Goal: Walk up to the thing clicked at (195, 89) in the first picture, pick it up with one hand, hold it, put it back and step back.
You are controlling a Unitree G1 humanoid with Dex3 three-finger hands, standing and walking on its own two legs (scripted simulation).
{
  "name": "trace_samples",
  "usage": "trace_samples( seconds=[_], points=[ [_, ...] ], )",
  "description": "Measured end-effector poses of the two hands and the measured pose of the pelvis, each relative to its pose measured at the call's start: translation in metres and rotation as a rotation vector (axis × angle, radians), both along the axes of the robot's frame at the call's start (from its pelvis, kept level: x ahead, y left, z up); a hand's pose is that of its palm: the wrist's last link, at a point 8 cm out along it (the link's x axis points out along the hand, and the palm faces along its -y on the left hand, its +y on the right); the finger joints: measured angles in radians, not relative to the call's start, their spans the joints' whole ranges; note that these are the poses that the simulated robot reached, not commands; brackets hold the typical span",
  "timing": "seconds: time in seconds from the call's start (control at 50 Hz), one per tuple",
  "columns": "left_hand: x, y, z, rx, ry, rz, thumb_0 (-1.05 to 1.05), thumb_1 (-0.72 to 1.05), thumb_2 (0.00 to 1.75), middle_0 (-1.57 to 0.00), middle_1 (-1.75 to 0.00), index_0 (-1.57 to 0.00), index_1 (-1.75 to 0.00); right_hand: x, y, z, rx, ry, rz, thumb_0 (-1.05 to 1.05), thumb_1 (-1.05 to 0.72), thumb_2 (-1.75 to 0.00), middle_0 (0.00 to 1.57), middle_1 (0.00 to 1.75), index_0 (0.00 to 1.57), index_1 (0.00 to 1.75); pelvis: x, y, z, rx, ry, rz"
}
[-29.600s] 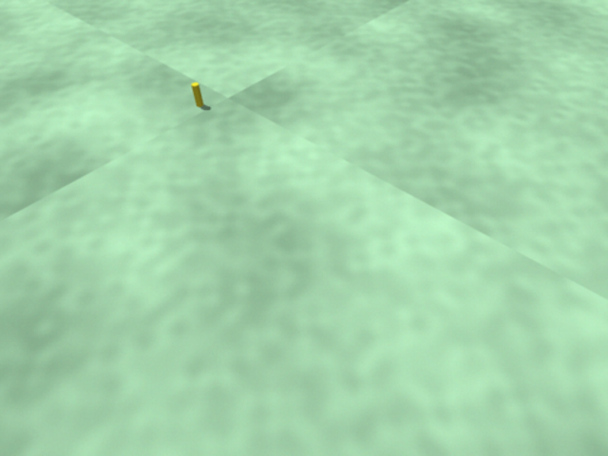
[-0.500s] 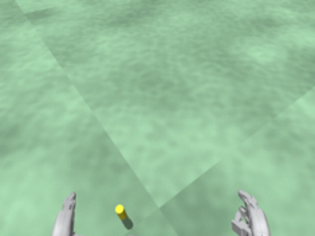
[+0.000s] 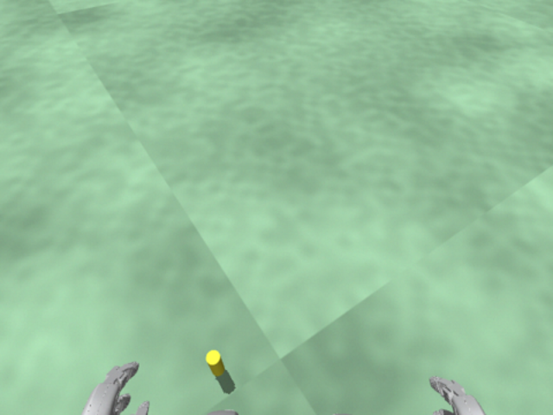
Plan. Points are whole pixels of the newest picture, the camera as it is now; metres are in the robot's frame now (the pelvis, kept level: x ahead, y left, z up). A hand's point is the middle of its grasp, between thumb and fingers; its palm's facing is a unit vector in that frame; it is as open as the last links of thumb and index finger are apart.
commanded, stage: stand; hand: left
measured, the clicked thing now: (215, 363) +0.37 +0.20 -0.67
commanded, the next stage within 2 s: none
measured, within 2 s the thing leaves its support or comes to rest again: neither
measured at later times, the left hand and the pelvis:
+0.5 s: hand out of the picture +0.04 +0.25 -0.12, palm faces -0.01 -0.94 -0.34, open 7.4 cm; pelvis +0.00 +0.01 +0.04, yaw +0 degrees
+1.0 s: hand out of the picture +0.05 +0.24 -0.12, palm faces -0.02 -0.94 -0.34, open 7.4 cm; pelvis +0.00 -0.01 +0.04, yaw +0 degrees
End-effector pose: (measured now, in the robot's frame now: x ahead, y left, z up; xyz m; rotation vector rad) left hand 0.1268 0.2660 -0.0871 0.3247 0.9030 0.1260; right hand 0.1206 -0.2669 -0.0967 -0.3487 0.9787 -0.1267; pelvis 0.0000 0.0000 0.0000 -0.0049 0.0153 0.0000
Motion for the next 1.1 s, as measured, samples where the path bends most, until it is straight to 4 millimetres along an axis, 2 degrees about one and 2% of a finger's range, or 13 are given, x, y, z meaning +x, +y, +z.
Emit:
trace_samples(
  seconds=[0.14,0.26,0.36,0.52,0.76,0.96,1.1],
  points=[
    [-0.047,0.023,-0.009,0.019,0.177,0.072,0.01,0.84,0.89,-0.21,-0.30,-0.20,-0.30,-0.035,-0.016,0.006,-0.024,0.123,-0.066,0.01,-0.90,-0.90,0.20,0.30,0.20,0.30,0.002,0.004,0.015,-0.004,-0.032,0.002],
    [-0.078,0.027,-0.008,0.014,0.290,0.116,0.01,0.88,0.90,-0.21,-0.30,-0.20,-0.30,-0.054,-0.012,0.008,-0.007,0.202,-0.087,0.01,-0.91,-0.90,0.20,0.30,0.20,0.30,0.002,0.007,0.027,-0.001,-0.054,0.002],
    [-0.091,0.027,-0.004,0.013,0.340,0.134,0.01,0.89,0.90,-0.21,-0.30,-0.20,-0.30,-0.060,-0.005,0.006,0.019,0.231,-0.093,0.01,-0.90,-0.90,0.20,0.30,0.20,0.30,0.001,0.007,0.033,0.002,-0.070,0.003],
    [-0.093,0.028,0.002,0.021,0.348,0.146,0.01,0.90,0.90,-0.21,-0.30,-0.20,-0.30,-0.060,-0.002,0.004,0.041,0.234,-0.095,0.01,-0.90,-0.90,0.20,0.30,0.20,0.30,-0.004,0.006,0.037,0.006,-0.086,0.005],
    [-0.090,0.026,0.007,0.032,0.345,0.147,0.01,0.90,0.90,-0.21,-0.30,-0.20,-0.30,-0.068,-0.017,0.006,0.030,0.256,-0.111,0.01,-0.91,-0.90,0.20,0.30,0.20,0.30,-0.008,0.000,0.039,0.006,-0.083,0.006],
    [-0.086,0.020,0.004,0.024,0.369,0.141,0.01,0.90,0.90,-0.21,-0.30,-0.20,-0.30,-0.074,-0.027,0.007,0.017,0.289,-0.128,0.01,-0.91,-0.90,0.20,0.30,0.20,0.30,-0.004,-0.005,0.040,0.003,-0.073,0.001],
    [-0.076,0.017,0.004,0.018,0.368,0.136,0.01,0.90,0.90,-0.21,-0.30,-0.20,-0.30,-0.070,-0.029,0.008,0.014,0.297,-0.130,0.01,-0.91,-0.90,0.20,0.30,0.20,0.30,0.001,-0.007,0.041,0.003,-0.067,-0.002]
  ],
)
